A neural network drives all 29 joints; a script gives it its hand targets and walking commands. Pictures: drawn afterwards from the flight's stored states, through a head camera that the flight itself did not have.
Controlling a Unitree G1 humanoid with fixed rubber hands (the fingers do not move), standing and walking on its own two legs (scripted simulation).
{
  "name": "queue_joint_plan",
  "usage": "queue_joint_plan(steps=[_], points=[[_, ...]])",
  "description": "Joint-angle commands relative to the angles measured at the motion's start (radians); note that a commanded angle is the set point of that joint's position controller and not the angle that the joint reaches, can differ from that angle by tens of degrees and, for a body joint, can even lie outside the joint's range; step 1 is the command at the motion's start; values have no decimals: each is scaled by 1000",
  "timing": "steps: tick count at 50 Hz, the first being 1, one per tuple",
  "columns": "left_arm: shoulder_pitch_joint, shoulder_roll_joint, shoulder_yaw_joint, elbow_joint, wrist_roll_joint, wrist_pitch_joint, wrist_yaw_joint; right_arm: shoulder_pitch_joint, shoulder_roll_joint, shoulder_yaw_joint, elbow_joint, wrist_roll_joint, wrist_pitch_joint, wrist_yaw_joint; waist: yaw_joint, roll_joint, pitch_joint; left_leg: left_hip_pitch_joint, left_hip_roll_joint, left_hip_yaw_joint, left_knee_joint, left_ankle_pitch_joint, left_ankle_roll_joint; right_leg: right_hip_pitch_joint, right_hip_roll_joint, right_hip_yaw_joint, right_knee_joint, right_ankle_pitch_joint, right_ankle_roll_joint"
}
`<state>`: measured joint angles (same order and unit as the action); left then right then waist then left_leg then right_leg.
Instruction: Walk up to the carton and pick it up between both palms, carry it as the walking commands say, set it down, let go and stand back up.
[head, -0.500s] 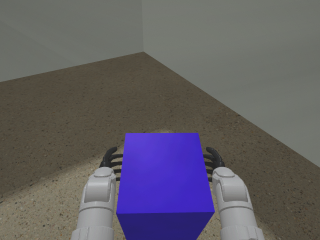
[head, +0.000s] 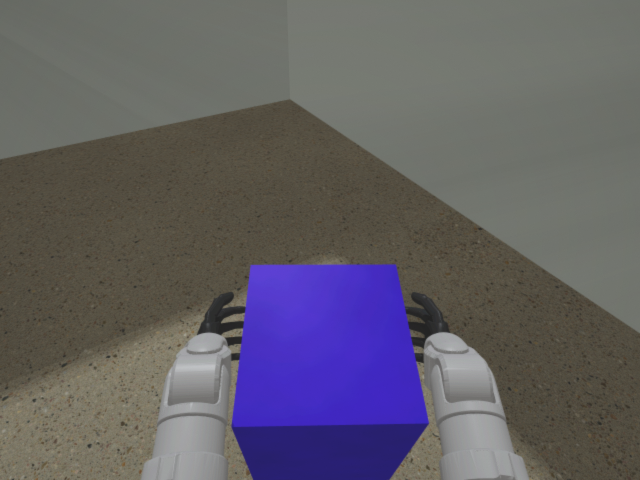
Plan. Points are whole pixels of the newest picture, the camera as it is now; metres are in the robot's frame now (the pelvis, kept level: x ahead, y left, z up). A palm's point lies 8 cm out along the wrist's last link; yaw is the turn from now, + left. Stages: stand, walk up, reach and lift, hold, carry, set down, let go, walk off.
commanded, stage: hold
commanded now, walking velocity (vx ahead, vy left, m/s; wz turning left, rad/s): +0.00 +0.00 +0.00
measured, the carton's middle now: (323, 377) +0.29 +0.00 -0.03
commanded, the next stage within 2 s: carry in 0.18 s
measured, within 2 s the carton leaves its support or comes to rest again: neither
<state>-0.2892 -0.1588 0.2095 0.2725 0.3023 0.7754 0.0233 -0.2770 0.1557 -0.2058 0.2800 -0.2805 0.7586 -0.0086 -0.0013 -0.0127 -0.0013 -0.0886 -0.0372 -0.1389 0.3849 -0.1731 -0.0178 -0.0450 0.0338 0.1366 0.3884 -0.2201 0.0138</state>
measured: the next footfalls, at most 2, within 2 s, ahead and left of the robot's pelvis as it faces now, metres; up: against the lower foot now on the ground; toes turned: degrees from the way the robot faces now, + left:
left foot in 0.88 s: -0.14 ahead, +0.11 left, +0.00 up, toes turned -9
right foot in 1.22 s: -0.33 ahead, -0.10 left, +0.00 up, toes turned -31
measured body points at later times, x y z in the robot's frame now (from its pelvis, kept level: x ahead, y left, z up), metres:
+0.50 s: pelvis -0.06 -0.01 -0.03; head -0.04 -0.01 +0.42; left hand +0.26 +0.12 +0.03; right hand +0.24 -0.17 +0.03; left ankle +0.03 +0.12 -0.74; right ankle +0.00 -0.13 -0.74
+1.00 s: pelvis -0.20 +0.02 -0.01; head -0.19 +0.04 +0.44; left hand +0.11 +0.10 +0.06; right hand +0.03 -0.18 +0.07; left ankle -0.18 +0.12 -0.74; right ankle -0.17 -0.10 -0.66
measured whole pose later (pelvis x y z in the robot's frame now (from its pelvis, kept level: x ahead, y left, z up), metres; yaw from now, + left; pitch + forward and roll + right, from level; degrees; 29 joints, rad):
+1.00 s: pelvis -0.20 +0.02 -0.01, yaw -16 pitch +3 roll -1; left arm -0.17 -0.13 0.09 -0.34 0.12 1.24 0.12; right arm -0.17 0.13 -0.07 -0.32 -0.11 1.23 -0.10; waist 0.01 -0.02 -0.07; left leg -0.31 0.05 0.11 0.56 -0.30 0.03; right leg -0.72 0.05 -0.01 1.13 -0.37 0.04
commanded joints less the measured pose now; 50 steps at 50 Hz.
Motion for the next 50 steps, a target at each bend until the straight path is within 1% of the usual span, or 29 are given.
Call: queue_joint_plan(steps=[1, 8, 9, 10, 13, 15, 19, 22, 23, 24, 25, 26, 27, 28, 29, 30, 31, 32, 33, 35, 41, 43, 44, 45, 46, 47, 48, 49, 50], points=[[-516, -990, -543, -53, -303, -50, -278, -521, 972, 528, -58, 284, -48, 261, -2, 12, -236, 115, -59, 58, -43, 119, -9, -38, 57, -53, -74, 123, -2], [-512, -997, -542, -49, -300, -50, -275, -525, 967, 525, -59, 284, -50, 265, -2, 17, -236, 114, -56, 56, -45, 120, -12, -37, 60, -55, -72, 120, -5], [-542, -968, -590, -46, -328, -60, -269, -589, 944, 552, -74, 307, -55, 261, 8, 38, -206, -107, 153, -23, -10, 95, 31, -158, -95, -63, 69, 20, -18], [-543, -995, -586, -35, -330, -59, -266, -573, 965, 555, -54, 298, -49, 258, 15, 51, -248, -136, 181, -54, 15, 94, 43, -151, -94, -37, 117, 59, -22], [-551, -984, -653, -148, -392, -33, -254, -525, 966, 613, -120, 328, -22, 236, 16, 46, -347, -158, 191, -12, 165, 330, 61, -203, -109, -19, 242, 290, -32], [-552, -972, -708, -230, -442, 9, -245, -502, 943, 654, -205, 352, 17, 215, 14, 23, -395, -184, 178, 23, 228, 394, 50, -210, -128, 13, 240, 379, -45], [-488, -935, -786, -394, -519, 119, -210, -460, 904, 740, -405, 443, 125, 179, 14, -32, -463, -194, 150, 82, 314, 368, 38, -242, -169, 101, 263, 511, -83], [-444, -898, -819, -523, -566, 208, -191, -399, 882, 787, -522, 492, 210, 156, 13, 20, -474, -184, 203, 44, 272, 342, 73, -327, -127, 68, 318, 309, -68], [-437, -889, -831, -562, -581, 237, -185, -380, 875, 801, -560, 507, 238, 150, 10, 58, -469, -180, 246, 10, 235, 349, 99, -368, -90, 31, 364, 198, -57], [-430, -887, -842, -593, -597, 266, -182, -369, 864, 812, -595, 519, 264, 143, 8, 147, -471, -193, 318, -47, 178, 391, 145, -385, -21, -42, 486, 35, -44], [-424, -883, -851, -612, -609, 294, -184, -362, 860, 818, -614, 521, 288, 137, 17, 239, -459, -242, 393, -97, 129, 437, 195, -374, 21, -113, 547, -227, -41], [-412, -885, -861, -628, -620, 317, -187, -360, 857, 830, -649, 526, 311, 134, 26, 228, -444, -285, 409, -73, 123, 432, 202, -333, 1, -137, 512, -268, -50], [-410, -889, -864, -653, -636, 336, -189, -368, 856, 843, -683, 534, 332, 130, 33, 187, -444, -338, 376, -15, 162, 373, 165, -261, -22, -121, 392, -208, -70], [-417, -888, -861, -663, -652, 354, -193, -380, 846, 838, -703, 541, 351, 127, 30, 116, -425, -427, 307, 47, 223, 205, 119, -213, -19, -83, 296, -133, -88], [-381, -875, -846, -653, -644, 369, -194, -379, 843, 835, -717, 549, 372, 129, 41, -99, -377, -583, 169, 169, 389, -121, 59, -176, -145, 142, 111, -122, -136], [-358, -862, -824, -643, -633, 382, -195, -371, 860, 841, -720, 556, 392, 132, 38, -388, -355, -657, 18, 246, 727, -436, 7, -236, -401, 519, -122, 11, -212], [-397, -884, -837, -680, -640, 395, -192, -400, 889, 847, -731, 568, 400, 135, 30, -233, -369, -580, 66, 102, 843, -417, 9, -273, -367, 456, -108, 50, -216], [-382, -880, -831, -688, -632, 403, -189, -397, 894, 851, -727, 589, 409, 140, 26, -145, -374, -557, 76, 122, 889, -340, 2, -308, -335, 347, -80, 48, -208], [-381, -885, -827, -695, -626, 408, -183, -410, 906, 853, -732, 610, 416, 144, 21, -107, -374, -543, 89, 134, 898, -272, -9, -307, -295, 272, -55, 62, -187], [-373, -909, -818, -718, -623, 419, -173, -419, 926, 860, -762, 633, 428, 153, 15, -107, -405, -497, 71, 166, 746, -226, -19, -253, -220, 183, -40, 98, -142], [-281, -854, -798, -692, -587, 449, -175, -344, 920, 828, -705, 605, 460, 151, 28, -209, -461, -295, -29, 204, 300, -359, 3, -164, -230, 241, -113, 136, -124], [-275, -857, -805, -673, -584, 455, -176, -308, 924, 812, -666, 588, 465, 158, 10, -244, -464, -81, -23, 261, 4, -254, 26, -250, -176, 159, -127, 152, -26], [-284, -859, -811, -666, -584, 457, -177, -310, 921, 808, -656, 583, 464, 164, 9, -148, -438, 61, 68, 179, -93, -232, 35, -389, -122, 97, -52, 42, 31], [-295, -861, -815, -672, -588, 458, -182, -297, 921, 802, -634, 572, 456, 168, -4, 144, -385, 72, 343, -88, -128, -193, 155, -586, 25, -95, 223, -89, 89], [-343, -857, -833, -709, -595, 461, -188, -292, 934, 797, -630, 564, 454, 168, 4, 335, -296, -127, 608, -185, -90, 202, 296, -675, 17, -189, 658, -378, 64], [-384, -882, -834, -695, -604, 453, -191, -316, 932, 798, -642, 565, 459, 170, 11, 184, -251, -203, 563, -79, -70, 405, 280, -622, -21, -123, 840, -351, 33], [-423, -901, -850, -716, -624, 444, -195, -369, 935, 812, -683, 584, 454, 176, 16, 83, -251, -261, 486, 37, -36, 409, 227, -579, -23, -115, 936, -279, 21], [-443, -917, -863, -715, -636, 443, -192, -408, 932, 808, -709, 592, 452, 179, 19, 88, -247, -267, 410, 123, -3, 378, 177, -581, -30, -116, 1002, -185, 23], [-428, -907, -858, -693, -633, 445, -189, -412, 918, 789, -700, 587, 455, 178, 21, 127, -248, -221, 357, 184, 39, 413, 157, -610, -20, -131, 1019, -132, 36]])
